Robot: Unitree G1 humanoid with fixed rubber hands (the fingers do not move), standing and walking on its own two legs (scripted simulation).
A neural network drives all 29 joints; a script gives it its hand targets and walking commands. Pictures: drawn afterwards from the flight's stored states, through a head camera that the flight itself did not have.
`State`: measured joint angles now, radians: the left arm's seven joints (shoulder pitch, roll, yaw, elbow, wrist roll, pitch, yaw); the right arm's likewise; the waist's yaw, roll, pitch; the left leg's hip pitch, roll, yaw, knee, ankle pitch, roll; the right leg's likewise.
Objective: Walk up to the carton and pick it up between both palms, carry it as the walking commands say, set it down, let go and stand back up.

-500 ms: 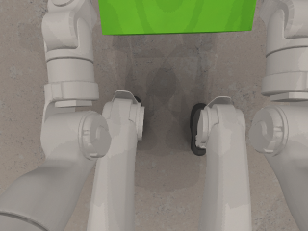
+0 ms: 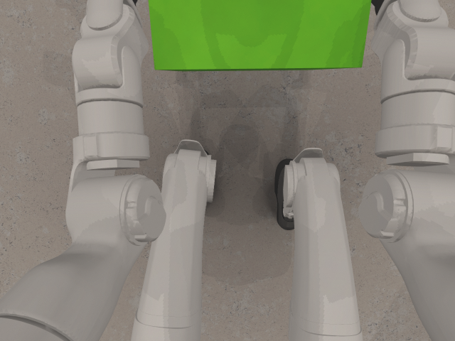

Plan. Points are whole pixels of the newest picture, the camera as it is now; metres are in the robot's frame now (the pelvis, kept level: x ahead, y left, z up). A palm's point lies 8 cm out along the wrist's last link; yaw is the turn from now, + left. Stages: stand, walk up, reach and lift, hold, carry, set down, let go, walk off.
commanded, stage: reach and lift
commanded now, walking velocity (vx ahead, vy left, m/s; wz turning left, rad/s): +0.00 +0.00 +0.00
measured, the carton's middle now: (251, 7) +0.55 +0.02 -0.17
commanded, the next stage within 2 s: none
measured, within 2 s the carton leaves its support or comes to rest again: neither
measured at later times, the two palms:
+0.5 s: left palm out of the picture +0.50 +0.18 -0.02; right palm out of the picture +0.53 -0.14 -0.02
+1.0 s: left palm out of the picture +0.48 +0.18 +0.07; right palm out of the picture +0.51 -0.14 +0.06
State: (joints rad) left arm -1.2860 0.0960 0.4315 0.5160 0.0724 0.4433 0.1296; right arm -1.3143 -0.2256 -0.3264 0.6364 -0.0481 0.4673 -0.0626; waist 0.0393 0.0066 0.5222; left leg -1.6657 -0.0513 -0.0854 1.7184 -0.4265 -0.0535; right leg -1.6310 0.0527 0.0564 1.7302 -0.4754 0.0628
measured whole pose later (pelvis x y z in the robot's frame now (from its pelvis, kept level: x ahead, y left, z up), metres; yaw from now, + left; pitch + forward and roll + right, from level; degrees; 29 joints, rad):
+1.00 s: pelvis +0.02 -0.01 +0.12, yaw +0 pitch +15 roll -1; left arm -0.99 0.00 0.42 0.45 0.11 0.44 0.11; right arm -1.03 -0.12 -0.31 0.58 -0.09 0.46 -0.06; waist 0.05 0.01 0.40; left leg -1.20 -0.03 -0.10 1.29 -0.34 -0.05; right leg -1.17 0.05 0.05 1.30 -0.38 0.04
